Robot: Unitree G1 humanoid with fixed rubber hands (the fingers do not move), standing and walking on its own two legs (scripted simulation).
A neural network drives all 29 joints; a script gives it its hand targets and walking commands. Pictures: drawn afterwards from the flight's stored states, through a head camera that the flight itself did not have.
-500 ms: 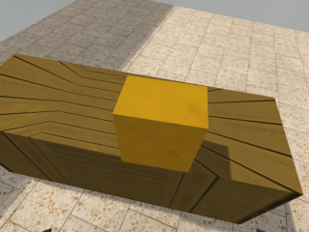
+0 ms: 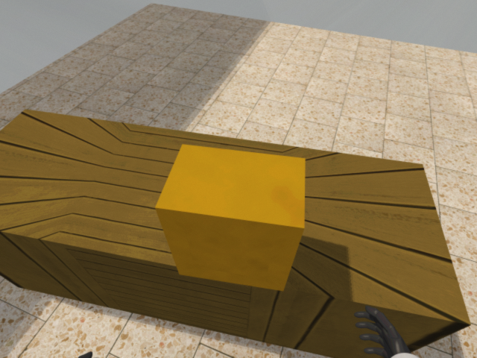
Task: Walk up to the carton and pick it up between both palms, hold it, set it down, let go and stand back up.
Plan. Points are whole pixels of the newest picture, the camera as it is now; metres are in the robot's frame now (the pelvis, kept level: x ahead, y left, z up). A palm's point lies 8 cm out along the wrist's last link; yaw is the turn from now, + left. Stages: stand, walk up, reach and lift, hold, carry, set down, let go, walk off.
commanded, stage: walk up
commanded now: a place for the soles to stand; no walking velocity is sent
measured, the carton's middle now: (235, 222) +0.41 +0.01 -0.07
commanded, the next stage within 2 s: reach and lift in 1.66 s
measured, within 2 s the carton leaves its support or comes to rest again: neither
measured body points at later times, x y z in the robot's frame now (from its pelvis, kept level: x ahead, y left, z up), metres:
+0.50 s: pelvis -0.01 +0.02 -0.01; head +0.01 +0.01 +0.44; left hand +0.14 +0.28 -0.09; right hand +0.10 -0.27 -0.11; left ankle +0.01 +0.12 -0.73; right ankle +0.00 -0.12 -0.73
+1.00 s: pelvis -0.01 +0.03 -0.01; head +0.02 +0.01 +0.44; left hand +0.18 +0.28 -0.09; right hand +0.06 -0.27 -0.11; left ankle +0.01 +0.12 -0.73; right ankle +0.00 -0.12 -0.73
